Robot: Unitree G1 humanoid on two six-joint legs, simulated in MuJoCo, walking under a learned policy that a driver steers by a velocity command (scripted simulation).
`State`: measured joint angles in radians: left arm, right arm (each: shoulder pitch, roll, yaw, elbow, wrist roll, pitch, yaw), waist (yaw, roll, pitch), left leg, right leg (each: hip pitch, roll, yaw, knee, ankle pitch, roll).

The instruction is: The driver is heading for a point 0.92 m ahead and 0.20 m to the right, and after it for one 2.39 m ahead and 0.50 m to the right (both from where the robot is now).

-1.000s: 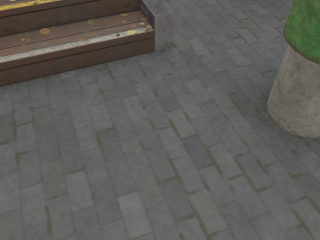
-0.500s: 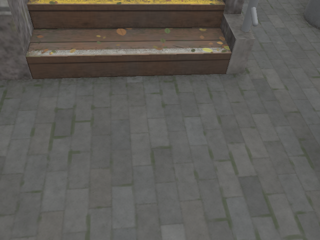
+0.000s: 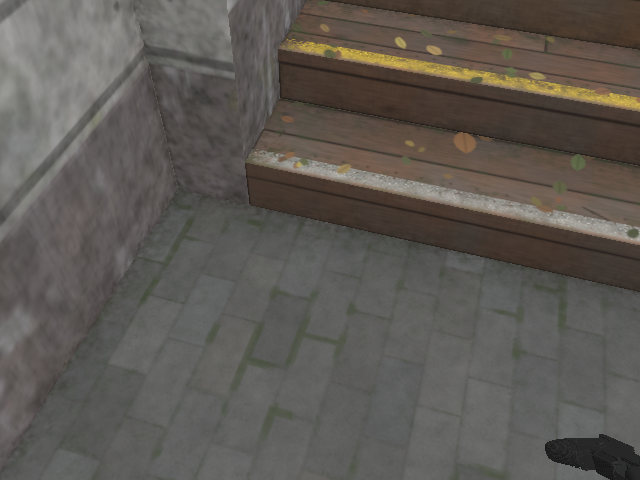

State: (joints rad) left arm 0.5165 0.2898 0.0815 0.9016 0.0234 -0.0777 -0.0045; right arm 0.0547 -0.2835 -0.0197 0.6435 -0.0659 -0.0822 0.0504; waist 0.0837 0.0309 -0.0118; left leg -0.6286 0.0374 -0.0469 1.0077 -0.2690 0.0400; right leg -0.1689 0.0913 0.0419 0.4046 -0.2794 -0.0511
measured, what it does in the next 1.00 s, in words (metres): walks ahead, turning right: left foot, then right foot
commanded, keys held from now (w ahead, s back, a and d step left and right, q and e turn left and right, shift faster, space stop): w+e+shift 0.08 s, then e+shift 0.34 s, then w+e+shift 0.16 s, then w+shift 0.02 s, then w+q+shift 0.40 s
